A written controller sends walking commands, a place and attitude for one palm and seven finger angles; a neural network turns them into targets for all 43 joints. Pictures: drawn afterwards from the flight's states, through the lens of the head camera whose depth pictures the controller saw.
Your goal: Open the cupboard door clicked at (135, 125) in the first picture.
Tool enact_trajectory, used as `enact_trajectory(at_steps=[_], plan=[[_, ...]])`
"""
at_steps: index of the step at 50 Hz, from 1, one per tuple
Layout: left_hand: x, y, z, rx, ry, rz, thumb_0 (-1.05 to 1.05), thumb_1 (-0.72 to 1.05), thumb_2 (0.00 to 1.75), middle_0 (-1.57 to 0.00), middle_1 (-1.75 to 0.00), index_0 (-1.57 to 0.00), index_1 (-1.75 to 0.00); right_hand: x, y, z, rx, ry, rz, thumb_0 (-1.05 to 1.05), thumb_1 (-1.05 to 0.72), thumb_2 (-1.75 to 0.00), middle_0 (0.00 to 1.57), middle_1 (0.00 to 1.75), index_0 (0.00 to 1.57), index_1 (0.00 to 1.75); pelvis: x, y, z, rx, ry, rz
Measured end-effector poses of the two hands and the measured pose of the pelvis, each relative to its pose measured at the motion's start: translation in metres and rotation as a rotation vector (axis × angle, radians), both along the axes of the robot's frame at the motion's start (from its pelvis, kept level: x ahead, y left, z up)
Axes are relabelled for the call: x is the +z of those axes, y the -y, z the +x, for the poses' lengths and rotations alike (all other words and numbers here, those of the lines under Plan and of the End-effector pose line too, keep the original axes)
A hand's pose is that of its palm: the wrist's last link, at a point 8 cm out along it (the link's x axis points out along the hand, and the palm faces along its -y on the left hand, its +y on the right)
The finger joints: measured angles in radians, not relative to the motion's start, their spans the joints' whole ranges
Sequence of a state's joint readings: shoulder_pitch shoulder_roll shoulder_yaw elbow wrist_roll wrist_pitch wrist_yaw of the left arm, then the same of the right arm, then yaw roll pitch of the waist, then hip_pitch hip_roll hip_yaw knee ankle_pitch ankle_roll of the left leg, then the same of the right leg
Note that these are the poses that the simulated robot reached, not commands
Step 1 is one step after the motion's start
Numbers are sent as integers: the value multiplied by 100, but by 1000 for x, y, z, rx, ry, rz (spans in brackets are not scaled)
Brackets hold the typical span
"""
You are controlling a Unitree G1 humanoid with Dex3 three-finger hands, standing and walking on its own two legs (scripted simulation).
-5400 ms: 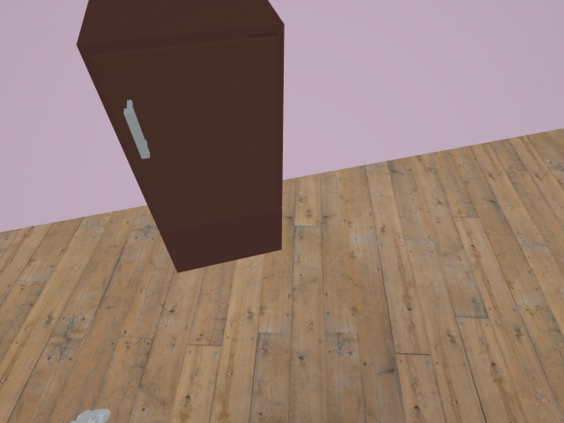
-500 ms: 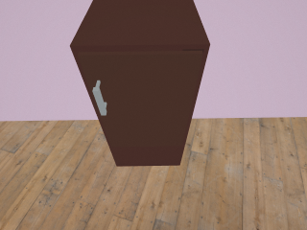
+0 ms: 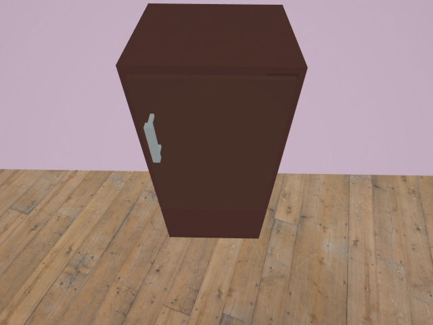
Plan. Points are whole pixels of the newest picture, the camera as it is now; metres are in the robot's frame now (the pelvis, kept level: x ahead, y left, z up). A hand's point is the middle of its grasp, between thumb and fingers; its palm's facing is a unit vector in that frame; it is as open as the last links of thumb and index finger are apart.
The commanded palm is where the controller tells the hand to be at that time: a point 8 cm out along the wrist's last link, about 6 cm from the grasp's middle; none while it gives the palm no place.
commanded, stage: look again from close up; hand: left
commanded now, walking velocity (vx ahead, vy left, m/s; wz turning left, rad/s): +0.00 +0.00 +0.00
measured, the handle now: (154, 138) +0.57 +0.21 -0.03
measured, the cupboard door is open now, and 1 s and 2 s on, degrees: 0 0 0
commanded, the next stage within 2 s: raise the hand with hooked fingers in 0.34 s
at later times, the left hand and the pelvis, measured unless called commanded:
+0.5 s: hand out of the picture +0.05 +0.20 -0.15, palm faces +0.13 -0.97 -0.23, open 7.3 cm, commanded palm +0.10 +0.24 -0.07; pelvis +0.00 +0.01 +0.00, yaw -1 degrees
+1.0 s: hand (109, 317) +0.15 +0.21 -0.06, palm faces +0.10 -0.99 -0.05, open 9.4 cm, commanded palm +0.14 +0.26 -0.05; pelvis -0.04 -0.01 -0.11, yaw +2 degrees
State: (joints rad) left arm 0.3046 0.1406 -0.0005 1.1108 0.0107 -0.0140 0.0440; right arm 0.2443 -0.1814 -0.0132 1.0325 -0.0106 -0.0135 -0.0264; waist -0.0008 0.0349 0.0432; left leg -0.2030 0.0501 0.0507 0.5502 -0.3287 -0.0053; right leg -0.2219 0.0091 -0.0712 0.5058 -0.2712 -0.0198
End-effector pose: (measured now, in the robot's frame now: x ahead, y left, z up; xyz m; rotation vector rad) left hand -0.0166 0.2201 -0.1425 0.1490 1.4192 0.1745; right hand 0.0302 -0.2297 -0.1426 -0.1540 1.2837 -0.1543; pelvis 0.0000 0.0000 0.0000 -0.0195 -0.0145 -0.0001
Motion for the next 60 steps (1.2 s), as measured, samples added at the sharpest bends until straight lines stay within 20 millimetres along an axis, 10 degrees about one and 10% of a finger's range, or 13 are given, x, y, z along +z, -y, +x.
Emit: enact_trajectory(at_steps=[24, 33, 38, 45, 50, 60], plan=[[11, -21, 34, 20, 81, 20, 1, 91, 90, -20, -30, -20, -30, -4, -35, -42, -11, -114, 56, 2, -92, -90, 20, 30, 20, 30, 3, -14, 2, -10, -12, 24], [129, -31, 189, -9, 1170, 16, 1, 84, 86, -20, -35, -21, -35, 30, 23, 66, 57, 482, -102, 3, -92, -90, 20, 30, 20, 30, -21, -7, -12, 17, -136, 30], [116, -20, 182, -176, 1439, -115, 0, 73, 82, -21, -42, -21, -42, 47, 41, 138, 161, 751, -157, 2, -92, -90, 20, 30, 19, 30, -61, 2, -26, 1, -226, 36], [66, -36, 133, -67, 1312, -98, 1, 56, 75, -23, -52, -23, -52, 38, 19, 191, 280, 880, -142, 1, -91, -90, 19, 30, 19, 30, -99, 9, -35, 24, -277, 8], [82, -40, 137, -122, 1382, -45, 1, 44, 70, -23, -59, -24, -59, 3, -13, 178, 317, 785, -59, 1, -91, -90, 19, 30, 19, 30, -107, 11, -41, 44, -285, -29], [92, -57, 179, -181, 1302, -111, 1, 21, 61, -25, -74, -25, -74, -41, -24, 85, 156, 524, 20, 2, -90, -90, 20, 30, 20, 30, -97, 4, -50, 28, -295, -29]])
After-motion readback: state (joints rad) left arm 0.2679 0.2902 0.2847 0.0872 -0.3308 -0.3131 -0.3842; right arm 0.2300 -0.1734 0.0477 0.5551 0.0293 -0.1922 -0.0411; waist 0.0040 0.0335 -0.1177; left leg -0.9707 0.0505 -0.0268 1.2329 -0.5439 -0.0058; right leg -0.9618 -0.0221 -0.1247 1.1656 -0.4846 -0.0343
